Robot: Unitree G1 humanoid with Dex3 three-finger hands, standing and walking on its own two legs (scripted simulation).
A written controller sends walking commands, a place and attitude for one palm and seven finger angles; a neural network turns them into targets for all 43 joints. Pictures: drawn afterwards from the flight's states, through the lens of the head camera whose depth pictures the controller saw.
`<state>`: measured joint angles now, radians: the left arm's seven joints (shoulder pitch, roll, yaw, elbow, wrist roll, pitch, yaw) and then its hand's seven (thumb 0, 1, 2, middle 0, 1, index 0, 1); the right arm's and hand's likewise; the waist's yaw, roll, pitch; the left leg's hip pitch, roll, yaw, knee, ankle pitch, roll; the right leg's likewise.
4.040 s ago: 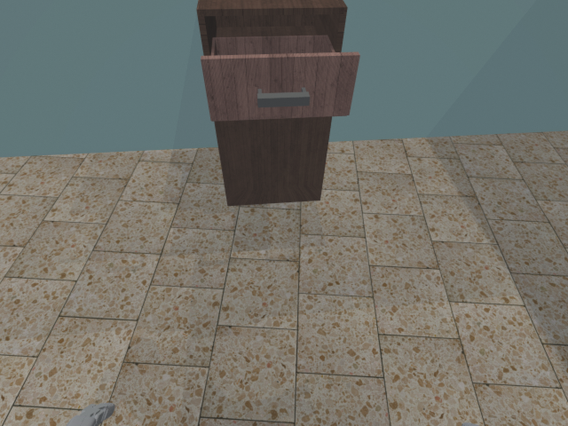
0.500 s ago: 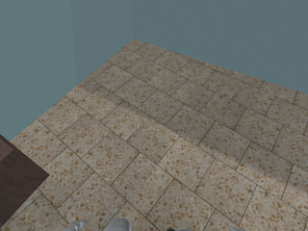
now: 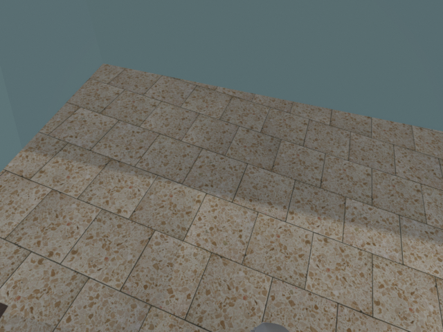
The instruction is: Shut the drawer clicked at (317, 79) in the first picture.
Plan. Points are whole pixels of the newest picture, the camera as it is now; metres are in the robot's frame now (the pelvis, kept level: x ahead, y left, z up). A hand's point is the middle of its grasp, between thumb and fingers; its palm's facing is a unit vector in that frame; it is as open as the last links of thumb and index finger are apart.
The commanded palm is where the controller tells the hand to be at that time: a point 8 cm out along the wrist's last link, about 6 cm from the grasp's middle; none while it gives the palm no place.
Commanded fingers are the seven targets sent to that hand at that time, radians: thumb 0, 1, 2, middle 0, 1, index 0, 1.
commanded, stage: walk to a spot facing it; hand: left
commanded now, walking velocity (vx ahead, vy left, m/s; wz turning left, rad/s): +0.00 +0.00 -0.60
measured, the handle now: out of the picture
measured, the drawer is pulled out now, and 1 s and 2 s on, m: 0.28 0.28 0.28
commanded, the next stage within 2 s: turn to face it in 1.10 s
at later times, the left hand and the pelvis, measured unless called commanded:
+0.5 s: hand out of the picture +0.14 +0.10 -0.14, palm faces -0.24 -0.94 -0.25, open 7.4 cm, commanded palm none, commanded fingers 0.00 0.90 0.90 -0.20 -0.30 -0.20 -0.30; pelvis -0.01 -0.06 +0.00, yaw -17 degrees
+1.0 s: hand (154, 295) +0.21 +0.15 -0.18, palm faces -0.42 -0.89 -0.19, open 7.4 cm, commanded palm none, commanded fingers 0.00 0.90 0.90 -0.20 -0.30 -0.20 -0.30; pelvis +0.10 -0.03 +0.00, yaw -33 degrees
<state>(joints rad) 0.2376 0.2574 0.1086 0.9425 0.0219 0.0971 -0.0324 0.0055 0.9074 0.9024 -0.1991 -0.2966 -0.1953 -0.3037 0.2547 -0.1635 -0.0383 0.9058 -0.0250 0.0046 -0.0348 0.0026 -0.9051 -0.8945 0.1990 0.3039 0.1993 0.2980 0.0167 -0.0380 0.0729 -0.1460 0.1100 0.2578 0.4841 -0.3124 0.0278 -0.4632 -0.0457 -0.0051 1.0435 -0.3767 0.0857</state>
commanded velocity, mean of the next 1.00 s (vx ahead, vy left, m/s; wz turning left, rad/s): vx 0.13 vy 0.00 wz -0.55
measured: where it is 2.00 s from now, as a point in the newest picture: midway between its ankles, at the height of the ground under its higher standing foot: outside the picture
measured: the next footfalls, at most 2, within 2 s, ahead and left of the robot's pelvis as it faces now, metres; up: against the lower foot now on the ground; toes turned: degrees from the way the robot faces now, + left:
right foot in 0.18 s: +0.03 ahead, -0.14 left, +0.00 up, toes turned -13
left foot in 0.78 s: +0.15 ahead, +0.04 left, +0.00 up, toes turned -21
